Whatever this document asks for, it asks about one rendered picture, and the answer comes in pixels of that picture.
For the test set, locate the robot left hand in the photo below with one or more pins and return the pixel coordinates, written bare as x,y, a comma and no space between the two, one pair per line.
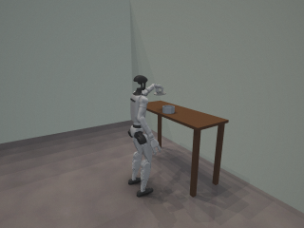
158,88

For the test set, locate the pot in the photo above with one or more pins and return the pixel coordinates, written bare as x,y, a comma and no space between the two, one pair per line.
168,109

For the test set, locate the robot head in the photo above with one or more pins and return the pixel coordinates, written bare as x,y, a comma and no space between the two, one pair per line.
141,80

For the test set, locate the left robot upper arm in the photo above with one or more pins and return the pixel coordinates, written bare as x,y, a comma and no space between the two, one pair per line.
144,92

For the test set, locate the table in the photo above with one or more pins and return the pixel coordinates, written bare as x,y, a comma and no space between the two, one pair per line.
198,121

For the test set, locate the lid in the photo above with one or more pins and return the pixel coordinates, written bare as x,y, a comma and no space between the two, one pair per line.
159,94

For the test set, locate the right robot forearm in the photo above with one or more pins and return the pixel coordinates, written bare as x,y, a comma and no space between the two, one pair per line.
146,128

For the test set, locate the right robot thigh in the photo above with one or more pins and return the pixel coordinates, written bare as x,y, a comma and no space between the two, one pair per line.
146,148

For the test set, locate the robot right hand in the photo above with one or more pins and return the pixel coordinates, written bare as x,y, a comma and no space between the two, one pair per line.
154,143

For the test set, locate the right robot upper arm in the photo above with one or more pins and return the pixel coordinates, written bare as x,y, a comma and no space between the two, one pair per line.
143,103

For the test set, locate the left robot forearm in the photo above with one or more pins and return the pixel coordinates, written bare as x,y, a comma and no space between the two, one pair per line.
152,87

